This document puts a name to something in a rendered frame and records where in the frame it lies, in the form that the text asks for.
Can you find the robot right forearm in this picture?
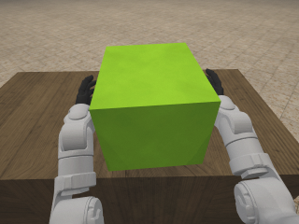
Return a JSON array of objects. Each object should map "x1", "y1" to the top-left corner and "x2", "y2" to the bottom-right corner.
[{"x1": 214, "y1": 95, "x2": 296, "y2": 212}]

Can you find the right robot hand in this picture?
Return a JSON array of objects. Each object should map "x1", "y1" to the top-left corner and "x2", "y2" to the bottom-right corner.
[{"x1": 206, "y1": 68, "x2": 224, "y2": 96}]

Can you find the carton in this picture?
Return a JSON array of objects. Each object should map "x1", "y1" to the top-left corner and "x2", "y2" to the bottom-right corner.
[{"x1": 89, "y1": 42, "x2": 221, "y2": 172}]

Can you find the right robot upper arm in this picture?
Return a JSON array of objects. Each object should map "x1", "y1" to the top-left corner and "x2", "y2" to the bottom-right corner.
[{"x1": 234, "y1": 176, "x2": 299, "y2": 224}]

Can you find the pedestal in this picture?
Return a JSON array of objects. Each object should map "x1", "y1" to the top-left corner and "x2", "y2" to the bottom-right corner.
[{"x1": 0, "y1": 69, "x2": 299, "y2": 224}]

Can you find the left robot upper arm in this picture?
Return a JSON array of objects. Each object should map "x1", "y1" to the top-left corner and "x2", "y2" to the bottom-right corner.
[{"x1": 50, "y1": 196, "x2": 105, "y2": 224}]

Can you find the robot left forearm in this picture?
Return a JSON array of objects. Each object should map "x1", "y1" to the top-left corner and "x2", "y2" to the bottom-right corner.
[{"x1": 49, "y1": 104, "x2": 96, "y2": 224}]

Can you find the left robot hand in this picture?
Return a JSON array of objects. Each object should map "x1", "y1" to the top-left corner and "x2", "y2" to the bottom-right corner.
[{"x1": 75, "y1": 75, "x2": 97, "y2": 105}]

